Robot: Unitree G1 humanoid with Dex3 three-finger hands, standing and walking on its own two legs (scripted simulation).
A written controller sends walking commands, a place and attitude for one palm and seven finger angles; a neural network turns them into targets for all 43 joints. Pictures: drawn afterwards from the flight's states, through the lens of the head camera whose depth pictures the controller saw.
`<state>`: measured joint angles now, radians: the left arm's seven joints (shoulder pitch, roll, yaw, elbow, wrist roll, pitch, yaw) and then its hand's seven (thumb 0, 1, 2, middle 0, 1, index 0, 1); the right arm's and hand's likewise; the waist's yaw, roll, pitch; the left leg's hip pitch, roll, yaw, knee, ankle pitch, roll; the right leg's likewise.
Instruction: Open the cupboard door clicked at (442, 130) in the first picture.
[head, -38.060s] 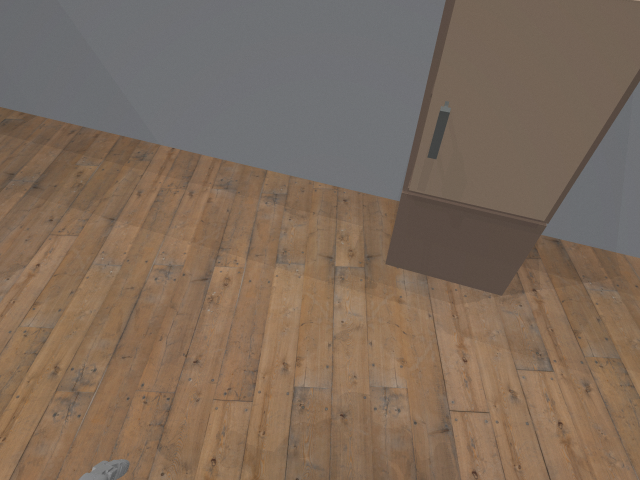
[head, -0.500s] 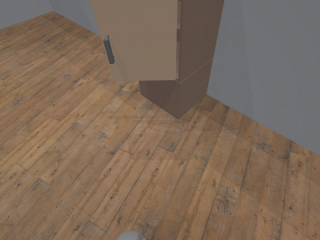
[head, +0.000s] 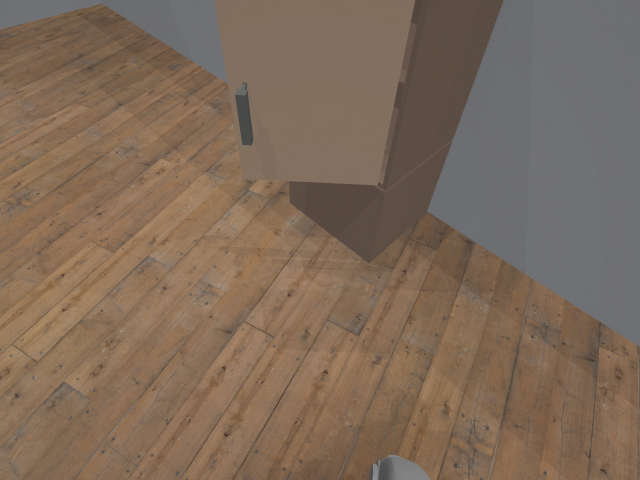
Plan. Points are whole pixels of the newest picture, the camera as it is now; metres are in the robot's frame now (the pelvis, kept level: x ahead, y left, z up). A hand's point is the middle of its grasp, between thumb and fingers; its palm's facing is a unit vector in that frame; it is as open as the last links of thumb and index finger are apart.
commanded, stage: take the last steps up to it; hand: left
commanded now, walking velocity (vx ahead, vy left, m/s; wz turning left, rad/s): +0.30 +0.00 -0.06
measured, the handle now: (246, 113) +0.93 +0.27 -0.10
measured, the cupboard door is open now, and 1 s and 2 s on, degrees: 43 43 43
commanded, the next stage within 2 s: come to a stop and stand still in 0.78 s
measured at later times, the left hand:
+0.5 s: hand (228, 415) +0.23 +0.16 -0.16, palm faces +0.05 -0.97 -0.23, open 7.1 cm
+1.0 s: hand (218, 329) +0.37 +0.21 -0.18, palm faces +0.02 -0.98 -0.19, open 7.3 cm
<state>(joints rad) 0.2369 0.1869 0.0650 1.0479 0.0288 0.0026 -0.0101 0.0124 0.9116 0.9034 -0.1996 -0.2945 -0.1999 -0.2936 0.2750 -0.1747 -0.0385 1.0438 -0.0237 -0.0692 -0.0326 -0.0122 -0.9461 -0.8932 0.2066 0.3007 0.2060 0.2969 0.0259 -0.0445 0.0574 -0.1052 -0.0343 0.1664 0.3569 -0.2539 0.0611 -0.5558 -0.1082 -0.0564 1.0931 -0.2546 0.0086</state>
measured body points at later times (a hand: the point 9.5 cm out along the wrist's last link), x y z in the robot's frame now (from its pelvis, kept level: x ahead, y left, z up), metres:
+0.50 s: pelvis +0.18 -0.03 +0.00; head +0.20 -0.04 +0.45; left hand +0.22 +0.21 -0.14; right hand +0.19 -0.26 -0.16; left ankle +0.23 +0.12 -0.68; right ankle +0.16 -0.12 -0.74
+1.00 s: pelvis +0.33 +0.03 +0.00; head +0.36 +0.04 +0.45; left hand +0.37 +0.26 -0.16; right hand +0.35 -0.20 -0.15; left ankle +0.34 +0.11 -0.74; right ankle +0.36 -0.11 -0.71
